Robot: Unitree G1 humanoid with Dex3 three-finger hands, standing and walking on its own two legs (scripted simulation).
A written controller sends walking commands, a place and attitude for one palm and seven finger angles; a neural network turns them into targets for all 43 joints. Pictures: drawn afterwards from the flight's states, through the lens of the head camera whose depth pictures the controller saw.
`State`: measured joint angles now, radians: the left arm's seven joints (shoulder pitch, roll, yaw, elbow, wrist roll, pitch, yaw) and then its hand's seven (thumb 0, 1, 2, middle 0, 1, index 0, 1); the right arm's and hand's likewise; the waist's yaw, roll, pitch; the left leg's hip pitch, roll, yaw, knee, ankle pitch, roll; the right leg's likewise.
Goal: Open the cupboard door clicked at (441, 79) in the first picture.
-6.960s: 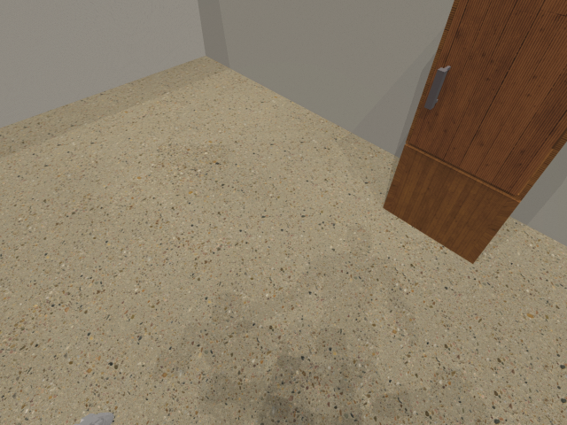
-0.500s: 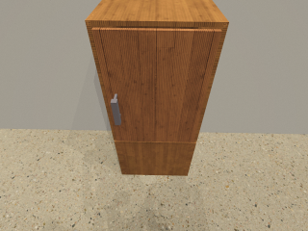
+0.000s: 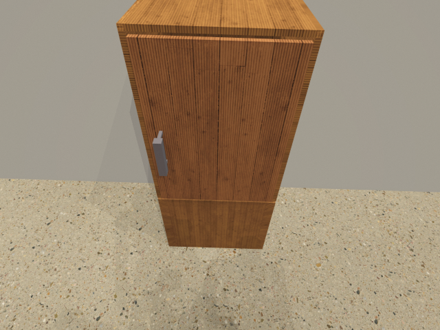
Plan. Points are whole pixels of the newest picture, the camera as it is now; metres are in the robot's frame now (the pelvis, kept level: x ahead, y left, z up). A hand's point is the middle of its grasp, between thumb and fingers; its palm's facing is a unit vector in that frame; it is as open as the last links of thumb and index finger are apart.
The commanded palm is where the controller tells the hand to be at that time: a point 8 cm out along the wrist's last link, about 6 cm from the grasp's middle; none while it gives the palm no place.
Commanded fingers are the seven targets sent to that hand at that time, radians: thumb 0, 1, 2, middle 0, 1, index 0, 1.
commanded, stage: shuffle to correct the standing spot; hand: left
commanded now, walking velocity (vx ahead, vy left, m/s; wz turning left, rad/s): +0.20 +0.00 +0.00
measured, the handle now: (162, 153) +0.62 +0.22 -0.08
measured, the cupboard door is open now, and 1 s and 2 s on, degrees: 0 0 0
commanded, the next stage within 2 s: come to a stop and stand still in 0.24 s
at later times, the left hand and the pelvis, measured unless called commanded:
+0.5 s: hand out of the picture +0.07 +0.18 -0.18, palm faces +0.05 -0.99 -0.16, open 7.3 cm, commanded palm none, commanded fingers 0.00 0.90 0.90 -0.20 -0.30 -0.20 -0.30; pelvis +0.08 +0.01 +0.00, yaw +1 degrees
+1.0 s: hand out of the picture +0.11 +0.21 -0.17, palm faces +0.05 -0.97 -0.24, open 7.3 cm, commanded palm none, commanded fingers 0.00 0.90 0.90 -0.20 -0.30 -0.20 -0.30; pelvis +0.07 +0.02 +0.00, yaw +2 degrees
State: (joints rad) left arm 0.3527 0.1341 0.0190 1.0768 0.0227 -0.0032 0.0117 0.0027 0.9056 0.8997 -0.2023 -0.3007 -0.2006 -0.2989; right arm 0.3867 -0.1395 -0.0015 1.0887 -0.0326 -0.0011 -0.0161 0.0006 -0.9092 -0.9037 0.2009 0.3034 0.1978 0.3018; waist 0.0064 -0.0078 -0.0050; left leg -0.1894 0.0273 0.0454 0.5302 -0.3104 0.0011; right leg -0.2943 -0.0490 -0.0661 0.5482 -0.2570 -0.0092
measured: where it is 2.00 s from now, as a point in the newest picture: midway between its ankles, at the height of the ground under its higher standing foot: outside the picture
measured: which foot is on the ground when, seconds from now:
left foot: down 0.00-1.00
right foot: down 0.00-0.36, up 0.38-0.52, down 0.54-1.00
